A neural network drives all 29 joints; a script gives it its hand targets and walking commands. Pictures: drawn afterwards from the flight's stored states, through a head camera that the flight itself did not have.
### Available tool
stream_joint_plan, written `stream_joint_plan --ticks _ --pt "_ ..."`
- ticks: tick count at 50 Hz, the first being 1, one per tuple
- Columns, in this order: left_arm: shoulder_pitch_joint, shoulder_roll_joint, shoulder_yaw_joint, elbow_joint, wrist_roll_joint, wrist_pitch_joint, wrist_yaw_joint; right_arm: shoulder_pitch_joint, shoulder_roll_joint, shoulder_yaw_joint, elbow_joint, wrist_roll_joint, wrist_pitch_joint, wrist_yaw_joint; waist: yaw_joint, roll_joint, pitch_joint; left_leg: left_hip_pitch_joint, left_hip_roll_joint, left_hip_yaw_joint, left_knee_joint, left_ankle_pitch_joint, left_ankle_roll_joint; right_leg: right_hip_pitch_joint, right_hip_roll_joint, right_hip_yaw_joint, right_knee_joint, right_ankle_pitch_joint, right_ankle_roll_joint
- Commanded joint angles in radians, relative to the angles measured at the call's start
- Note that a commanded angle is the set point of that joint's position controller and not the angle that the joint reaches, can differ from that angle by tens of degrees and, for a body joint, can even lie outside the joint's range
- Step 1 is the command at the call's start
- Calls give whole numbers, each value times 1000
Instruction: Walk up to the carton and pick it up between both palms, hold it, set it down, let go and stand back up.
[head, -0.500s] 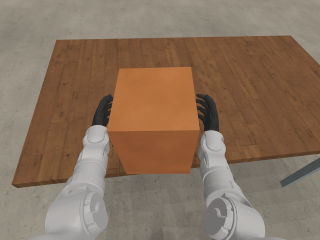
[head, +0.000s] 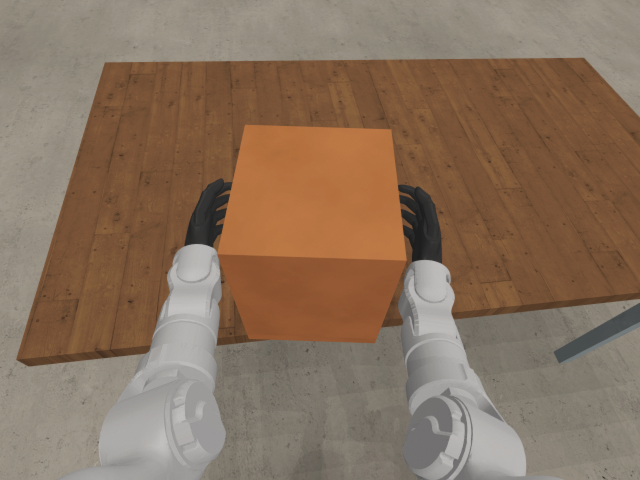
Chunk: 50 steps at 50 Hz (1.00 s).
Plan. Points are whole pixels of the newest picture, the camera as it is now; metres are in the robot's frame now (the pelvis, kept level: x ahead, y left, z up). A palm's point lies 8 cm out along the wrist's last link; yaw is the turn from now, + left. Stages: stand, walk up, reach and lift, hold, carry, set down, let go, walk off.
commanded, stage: set down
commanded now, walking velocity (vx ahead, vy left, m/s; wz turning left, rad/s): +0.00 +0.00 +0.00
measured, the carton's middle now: (314, 242) +0.43 -0.01 -0.01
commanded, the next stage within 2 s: none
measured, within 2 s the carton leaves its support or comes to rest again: neither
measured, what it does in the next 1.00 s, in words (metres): stands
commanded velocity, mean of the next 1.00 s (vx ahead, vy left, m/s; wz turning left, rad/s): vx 0.00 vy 0.00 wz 0.00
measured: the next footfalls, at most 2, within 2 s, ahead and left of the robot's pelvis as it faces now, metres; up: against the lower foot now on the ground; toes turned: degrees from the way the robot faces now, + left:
none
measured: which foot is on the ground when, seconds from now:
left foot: down 0.00-1.00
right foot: down 0.00-1.00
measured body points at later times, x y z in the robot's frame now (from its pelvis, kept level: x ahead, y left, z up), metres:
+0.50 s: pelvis -0.01 +0.00 +0.00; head +0.07 +0.01 +0.44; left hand +0.42 +0.13 +0.03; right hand +0.38 -0.16 +0.04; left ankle -0.01 +0.09 -0.75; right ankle -0.03 -0.07 -0.75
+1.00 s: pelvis -0.01 +0.01 -0.02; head +0.05 +0.02 +0.42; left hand +0.43 +0.16 +0.02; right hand +0.40 -0.16 +0.02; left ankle -0.01 +0.09 -0.75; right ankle -0.03 -0.07 -0.75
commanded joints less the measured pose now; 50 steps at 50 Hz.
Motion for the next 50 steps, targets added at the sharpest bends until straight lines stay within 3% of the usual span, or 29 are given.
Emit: stream_joint_plan --ticks 1,24,32,35,37,39,44,50 --pt "-483 -364 -198 -20 35 -46 -75 -363 444 296 74 -70 0 109 23 42 -423 67 58 -13 -20 235 -22 284 -103 19 71 516 110" --pt "-432 -320 -142 4 72 -62 -57 -347 386 241 63 -94 -12 112 36 34 -419 47 61 -14 -11 216 -9 220 -101 22 63 440 107" --pt "-421 -168 -98 5 61 -74 -19 -327 231 197 77 -57 -3 89 40 44 -434 46 62 -16 7 226 -11 182 -94 33 67 407 101" --pt "-424 50 -83 8 5 -90 39 -321 12 190 99 34 -2 43 50 53 -472 19 62 -14 33 237 -15 160 -86 49 83 399 95" --pt "-454 183 -153 36 -103 -111 91 -348 -123 272 140 178 -5 -2 54 74 -520 -20 64 -18 72 252 -22 133 -78 69 110 400 85" --pt "-487 207 -221 94 -198 -138 116 -394 -159 367 174 308 -14 -31 55 93 -594 -56 62 -26 119 271 -32 113 -72 82 142 419 77" --pt "-578 299 -313 303 -343 -225 129 -507 -278 468 259 468 -50 -67 44 87 -749 -99 63 -65 227 300 -54 -13 -72 87 210 412 72" --pt "-671 364 -439 452 -498 -262 113 -604 -417 518 391 587 -69 -79 -10 98 -799 -12 67 -103 346 381 -95 -252 -53 58 255 368 67"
